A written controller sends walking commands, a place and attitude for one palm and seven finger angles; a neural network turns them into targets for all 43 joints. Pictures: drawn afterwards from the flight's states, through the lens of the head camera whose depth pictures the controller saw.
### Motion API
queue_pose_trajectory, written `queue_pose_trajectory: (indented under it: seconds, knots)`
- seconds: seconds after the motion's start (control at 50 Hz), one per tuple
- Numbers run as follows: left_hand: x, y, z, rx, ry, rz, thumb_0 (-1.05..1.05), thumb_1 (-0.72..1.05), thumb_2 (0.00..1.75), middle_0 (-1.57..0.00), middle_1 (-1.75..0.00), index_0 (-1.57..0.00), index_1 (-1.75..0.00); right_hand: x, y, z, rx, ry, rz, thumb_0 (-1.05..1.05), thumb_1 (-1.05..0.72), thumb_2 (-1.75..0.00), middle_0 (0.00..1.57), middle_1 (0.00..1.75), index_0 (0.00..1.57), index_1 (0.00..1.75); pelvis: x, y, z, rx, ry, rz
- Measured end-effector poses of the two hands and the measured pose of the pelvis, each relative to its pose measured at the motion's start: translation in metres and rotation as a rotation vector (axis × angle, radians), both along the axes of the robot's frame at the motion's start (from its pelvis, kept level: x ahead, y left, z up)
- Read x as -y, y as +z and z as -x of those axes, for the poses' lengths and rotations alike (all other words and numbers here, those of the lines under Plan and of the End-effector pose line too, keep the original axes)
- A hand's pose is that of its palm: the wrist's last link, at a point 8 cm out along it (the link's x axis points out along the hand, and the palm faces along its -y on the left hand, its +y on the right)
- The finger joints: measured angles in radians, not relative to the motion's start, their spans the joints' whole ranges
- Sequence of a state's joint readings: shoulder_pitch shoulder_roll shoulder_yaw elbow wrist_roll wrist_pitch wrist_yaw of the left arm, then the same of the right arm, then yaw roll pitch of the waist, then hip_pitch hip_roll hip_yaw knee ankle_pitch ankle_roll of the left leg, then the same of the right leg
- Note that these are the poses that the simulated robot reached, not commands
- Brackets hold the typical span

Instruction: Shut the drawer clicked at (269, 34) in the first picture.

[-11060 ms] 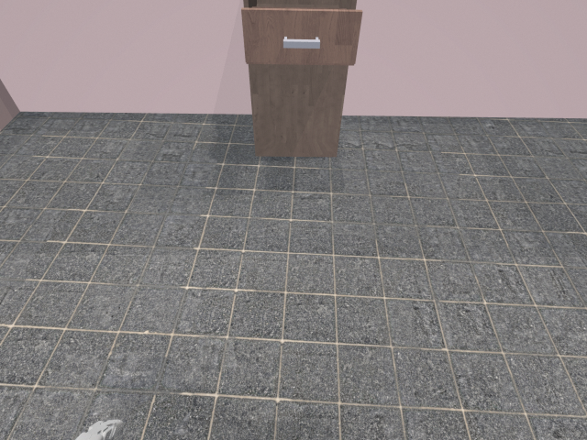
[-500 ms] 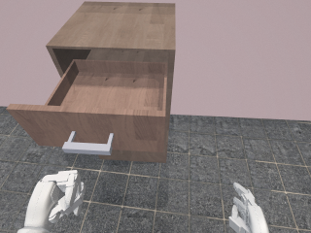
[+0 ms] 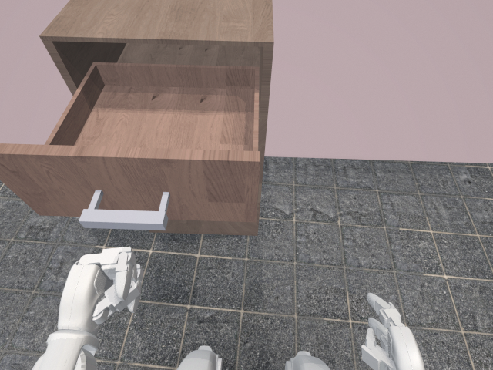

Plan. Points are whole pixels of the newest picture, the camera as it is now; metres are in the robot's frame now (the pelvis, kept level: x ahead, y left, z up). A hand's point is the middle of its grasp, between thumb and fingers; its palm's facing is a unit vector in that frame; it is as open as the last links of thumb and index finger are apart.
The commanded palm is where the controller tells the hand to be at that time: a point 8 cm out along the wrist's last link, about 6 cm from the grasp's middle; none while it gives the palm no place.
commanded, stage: bring the fist close to the handle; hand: left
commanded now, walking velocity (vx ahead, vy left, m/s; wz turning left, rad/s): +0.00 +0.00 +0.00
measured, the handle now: (128, 208) +0.35 +0.21 +0.05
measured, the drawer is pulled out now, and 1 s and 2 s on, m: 0.30 0.30 0.18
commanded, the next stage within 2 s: push the drawer shut in 0.48 s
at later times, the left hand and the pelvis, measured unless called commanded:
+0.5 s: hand (142, 285) +0.23 +0.16 +0.05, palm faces +0.01 -1.00 -0.07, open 3.3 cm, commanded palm +0.21 +0.22 +0.05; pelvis +0.00 -0.01 -0.01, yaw +0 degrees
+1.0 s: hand (144, 255) +0.27 +0.17 +0.05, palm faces -0.02 -1.00 -0.06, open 3.2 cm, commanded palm +0.26 +0.23 +0.05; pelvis +0.00 +0.00 -0.01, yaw +0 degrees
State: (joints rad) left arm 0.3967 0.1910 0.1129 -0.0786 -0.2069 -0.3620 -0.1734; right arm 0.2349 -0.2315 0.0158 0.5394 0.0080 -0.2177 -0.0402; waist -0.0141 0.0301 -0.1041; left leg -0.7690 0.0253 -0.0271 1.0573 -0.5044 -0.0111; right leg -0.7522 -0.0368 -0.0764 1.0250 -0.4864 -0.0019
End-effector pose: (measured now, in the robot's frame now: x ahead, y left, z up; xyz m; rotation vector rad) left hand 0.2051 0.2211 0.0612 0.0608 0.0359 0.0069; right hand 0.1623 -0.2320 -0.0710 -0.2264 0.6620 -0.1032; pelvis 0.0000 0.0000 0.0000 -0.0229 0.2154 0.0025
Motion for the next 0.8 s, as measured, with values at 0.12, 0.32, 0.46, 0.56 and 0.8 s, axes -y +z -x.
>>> queue_pose_trajectory:
  seconds: [0.12, 0.32, 0.46, 0.56, 0.8]
  knots:
    - [0.002, -0.01, -0.009, 0.002, -0.002, 0.004, 0.02, 0.9, 0.9, -1.4, -1.6, -1.4, -1.6, 0.005, -0.007, 0.004, -0.02, -0.007, 0.006, 0.01, -0.9, -0.9, 0.2, 0.3, 0.2, 0.3, 0.001, -0.006, 0.001, -0.022, -0.002, 0.001]
    - [0.003, -0.003, -0.006, 0.01, 0.006, -0.015, 0.02, 0.89, 0.9, -1.4, -1.6, -1.4, -1.6, 0.008, -0.009, 0.005, -0.029, -0.023, -0.009, 0.01, -0.9, -0.9, 0.2, 0.3, 0.2, 0.3, 0.004, -0.006, 0.001, -0.023, -0.004, -0.001]
    - [0.005, -0.008, -0.004, -0.004, 0.006, -0.01, 0.02, 0.9, 0.9, -1.4, -1.6, -1.4, -1.6, 0.01, -0.009, 0.002, -0.026, -0.015, -0.004, 0.01, -0.9, -0.9, 0.2, 0.3, 0.2, 0.3, 0.007, -0.007, 0.002, -0.025, 0.001, -0.002]
    - [0.006, -0.005, -0.005, 0.014, 0.0, -0.012, 0.02, 0.89, 0.9, -1.4, -1.6, -1.4, -1.6, 0.012, -0.008, 0.001, -0.024, -0.019, 0.0, 0.01, -0.9, -0.9, 0.2, 0.3, 0.2, 0.3, 0.008, -0.007, 0.001, -0.025, 0.0, -0.002]
    - [0.0, -0.008, -0.023, 0.025, -0.002, -0.014, 0.02, 0.89, 0.9, -1.4, -1.6, -1.4, -1.6, 0.015, -0.011, 0.002, -0.039, -0.019, 0.012, 0.01, -0.9, -0.9, 0.2, 0.3, 0.2, 0.3, 0.009, -0.009, 0.001, -0.031, 0.003, 0.0]
